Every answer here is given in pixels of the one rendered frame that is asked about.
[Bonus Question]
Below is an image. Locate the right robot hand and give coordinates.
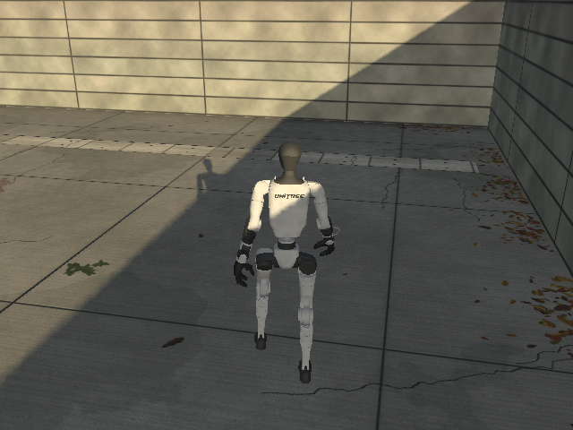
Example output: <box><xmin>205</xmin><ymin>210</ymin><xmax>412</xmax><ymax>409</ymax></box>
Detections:
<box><xmin>313</xmin><ymin>239</ymin><xmax>335</xmax><ymax>256</ymax></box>

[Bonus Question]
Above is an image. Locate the robot left upper arm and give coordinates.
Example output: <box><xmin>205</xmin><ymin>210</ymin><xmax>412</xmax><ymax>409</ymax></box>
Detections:
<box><xmin>248</xmin><ymin>180</ymin><xmax>270</xmax><ymax>231</ymax></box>

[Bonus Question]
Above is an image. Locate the right robot forearm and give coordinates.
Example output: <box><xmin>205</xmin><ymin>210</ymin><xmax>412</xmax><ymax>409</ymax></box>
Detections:
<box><xmin>321</xmin><ymin>216</ymin><xmax>334</xmax><ymax>245</ymax></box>

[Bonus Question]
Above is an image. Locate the robot torso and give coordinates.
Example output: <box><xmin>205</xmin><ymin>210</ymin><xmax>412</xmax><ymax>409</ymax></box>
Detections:
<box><xmin>268</xmin><ymin>176</ymin><xmax>310</xmax><ymax>269</ymax></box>

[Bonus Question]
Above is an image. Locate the robot right upper arm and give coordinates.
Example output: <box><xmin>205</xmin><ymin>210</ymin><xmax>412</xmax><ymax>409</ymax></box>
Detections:
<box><xmin>307</xmin><ymin>181</ymin><xmax>330</xmax><ymax>229</ymax></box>

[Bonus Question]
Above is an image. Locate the left robot forearm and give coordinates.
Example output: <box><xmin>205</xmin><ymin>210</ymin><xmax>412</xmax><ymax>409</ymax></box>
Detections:
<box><xmin>236</xmin><ymin>217</ymin><xmax>256</xmax><ymax>263</ymax></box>

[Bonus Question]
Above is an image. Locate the left robot hand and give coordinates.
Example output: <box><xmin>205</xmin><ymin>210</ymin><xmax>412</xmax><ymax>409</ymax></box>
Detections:
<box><xmin>234</xmin><ymin>261</ymin><xmax>254</xmax><ymax>287</ymax></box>

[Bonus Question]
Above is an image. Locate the robot left thigh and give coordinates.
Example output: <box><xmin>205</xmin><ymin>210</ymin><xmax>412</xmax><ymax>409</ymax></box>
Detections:
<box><xmin>255</xmin><ymin>248</ymin><xmax>274</xmax><ymax>296</ymax></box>

